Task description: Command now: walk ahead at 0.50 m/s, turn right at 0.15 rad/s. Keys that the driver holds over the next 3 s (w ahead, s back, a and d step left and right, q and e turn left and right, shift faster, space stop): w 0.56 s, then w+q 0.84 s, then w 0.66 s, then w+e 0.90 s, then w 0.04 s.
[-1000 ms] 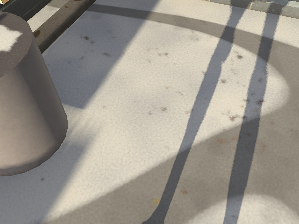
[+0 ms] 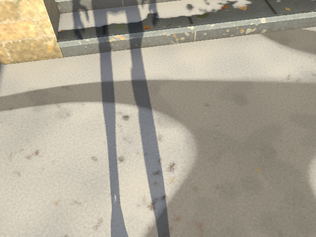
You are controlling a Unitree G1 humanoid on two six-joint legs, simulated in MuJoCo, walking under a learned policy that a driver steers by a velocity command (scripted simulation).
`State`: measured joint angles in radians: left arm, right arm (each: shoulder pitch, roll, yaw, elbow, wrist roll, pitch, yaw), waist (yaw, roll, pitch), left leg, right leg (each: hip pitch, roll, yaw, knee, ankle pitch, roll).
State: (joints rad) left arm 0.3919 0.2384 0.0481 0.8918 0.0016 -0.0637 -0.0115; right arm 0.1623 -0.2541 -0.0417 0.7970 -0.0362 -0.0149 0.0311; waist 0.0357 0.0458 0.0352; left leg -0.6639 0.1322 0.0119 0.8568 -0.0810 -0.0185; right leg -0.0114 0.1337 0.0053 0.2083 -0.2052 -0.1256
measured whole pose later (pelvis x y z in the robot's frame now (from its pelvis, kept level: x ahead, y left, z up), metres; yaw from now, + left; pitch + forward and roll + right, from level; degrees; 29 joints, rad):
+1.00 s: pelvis +0.55 +0.00 +0.00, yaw +10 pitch +0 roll -1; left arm 0.32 0.23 0.04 0.91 0.02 -0.10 0.01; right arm 0.24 -0.28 -0.07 0.89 -0.03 0.00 0.04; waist 0.00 0.05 0.03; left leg -0.60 0.08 0.00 1.08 -0.20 0.05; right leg -0.11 0.01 -0.19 0.29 -0.19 -0.06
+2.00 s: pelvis +1.07 +0.20 -0.01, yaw +31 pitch +0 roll +0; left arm 0.24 0.25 0.05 0.87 0.02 -0.07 -0.01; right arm 0.31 -0.26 -0.04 0.92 -0.03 -0.06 0.01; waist -0.02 0.03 0.05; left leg -0.36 -0.02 -0.03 1.13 -0.31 0.08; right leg -0.25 0.05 -0.08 0.42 -0.16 -0.08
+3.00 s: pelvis +1.49 +0.36 -0.02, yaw +2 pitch +2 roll +0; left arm 0.21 0.24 0.05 0.86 0.02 -0.03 0.00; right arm 0.21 -0.21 -0.04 0.79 -0.04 -0.05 -0.01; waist -0.02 0.03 0.01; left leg -0.62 0.11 0.03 1.56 -0.34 -0.02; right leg -0.33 0.08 -0.03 0.57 -0.27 -0.10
